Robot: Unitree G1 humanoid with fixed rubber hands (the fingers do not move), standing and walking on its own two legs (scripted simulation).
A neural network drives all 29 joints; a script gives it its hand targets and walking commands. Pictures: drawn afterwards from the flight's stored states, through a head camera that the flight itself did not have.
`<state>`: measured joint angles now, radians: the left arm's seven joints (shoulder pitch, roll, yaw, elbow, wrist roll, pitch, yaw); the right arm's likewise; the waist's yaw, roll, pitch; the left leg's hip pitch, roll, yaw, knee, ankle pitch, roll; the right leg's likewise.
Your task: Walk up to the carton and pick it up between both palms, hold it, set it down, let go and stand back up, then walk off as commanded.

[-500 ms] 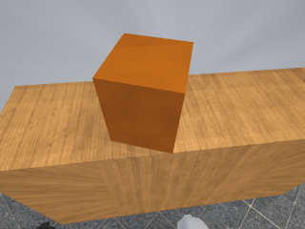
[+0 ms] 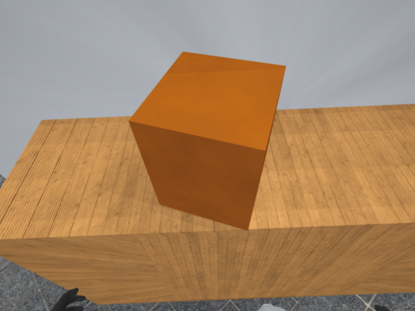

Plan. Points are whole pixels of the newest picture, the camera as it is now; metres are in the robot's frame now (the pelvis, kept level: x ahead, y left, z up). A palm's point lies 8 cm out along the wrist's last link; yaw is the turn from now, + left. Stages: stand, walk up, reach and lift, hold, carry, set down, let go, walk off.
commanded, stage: walk up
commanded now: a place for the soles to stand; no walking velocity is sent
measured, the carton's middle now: (215, 142) +0.42 +0.01 +0.10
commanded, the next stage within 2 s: stand in 0.68 s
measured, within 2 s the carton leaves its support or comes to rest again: neither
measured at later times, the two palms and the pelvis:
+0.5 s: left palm out of the picture +0.09 +0.32 -0.07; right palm out of the picture +0.12 -0.31 -0.08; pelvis +0.00 +0.00 +0.03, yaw +3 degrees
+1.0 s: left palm out of the picture +0.13 +0.31 -0.07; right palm (381, 305) +0.16 -0.30 -0.08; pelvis +0.00 -0.01 +0.01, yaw +3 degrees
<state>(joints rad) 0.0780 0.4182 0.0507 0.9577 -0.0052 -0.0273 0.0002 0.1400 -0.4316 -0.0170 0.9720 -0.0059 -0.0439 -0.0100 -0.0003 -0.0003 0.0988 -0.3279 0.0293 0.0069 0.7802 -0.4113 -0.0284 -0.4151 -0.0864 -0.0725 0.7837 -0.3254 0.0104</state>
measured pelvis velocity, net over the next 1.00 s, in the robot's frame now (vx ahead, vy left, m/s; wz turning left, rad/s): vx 0.00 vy -0.01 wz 0.06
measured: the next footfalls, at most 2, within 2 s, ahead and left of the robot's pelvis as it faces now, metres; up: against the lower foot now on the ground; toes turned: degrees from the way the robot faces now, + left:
none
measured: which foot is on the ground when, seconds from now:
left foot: down 0.00-1.00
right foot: down 0.00-1.00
